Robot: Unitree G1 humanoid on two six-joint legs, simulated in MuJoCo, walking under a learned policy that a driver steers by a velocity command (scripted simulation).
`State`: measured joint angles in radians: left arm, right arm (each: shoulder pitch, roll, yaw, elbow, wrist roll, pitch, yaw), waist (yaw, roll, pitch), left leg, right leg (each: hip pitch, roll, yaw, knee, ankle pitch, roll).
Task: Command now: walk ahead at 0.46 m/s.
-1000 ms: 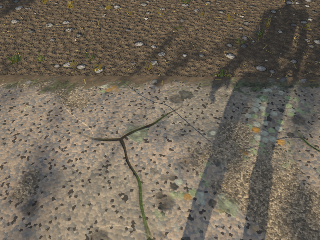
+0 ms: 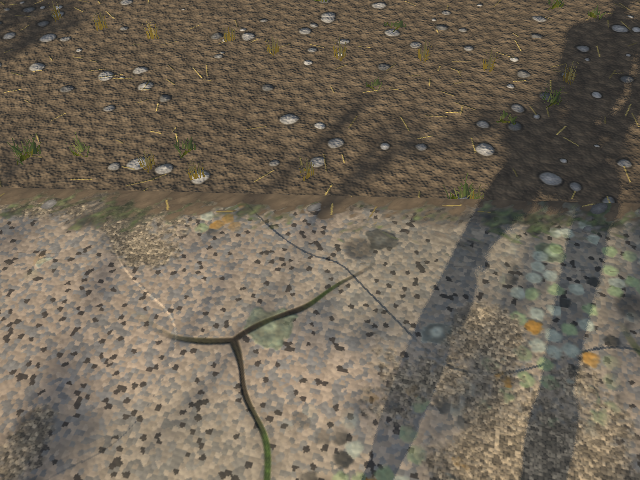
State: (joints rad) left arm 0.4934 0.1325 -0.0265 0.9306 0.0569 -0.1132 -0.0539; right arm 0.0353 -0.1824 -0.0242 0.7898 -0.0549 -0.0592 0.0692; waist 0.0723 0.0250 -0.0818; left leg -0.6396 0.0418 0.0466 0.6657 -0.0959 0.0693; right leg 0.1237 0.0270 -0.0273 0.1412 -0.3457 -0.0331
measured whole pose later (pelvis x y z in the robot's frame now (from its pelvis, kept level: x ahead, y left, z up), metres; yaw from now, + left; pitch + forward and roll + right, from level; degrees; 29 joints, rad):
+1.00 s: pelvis +0.46 -0.08 +0.01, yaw -16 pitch +1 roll -2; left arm 0.16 0.22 0.04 0.82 0.01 -0.03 0.00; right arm 0.13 -0.25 -0.04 0.90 -0.01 -0.02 -0.03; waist -0.01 0.05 0.01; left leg -0.39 0.08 -0.04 0.55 -0.12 -0.03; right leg -0.23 0.09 -0.04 0.43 -0.22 -0.07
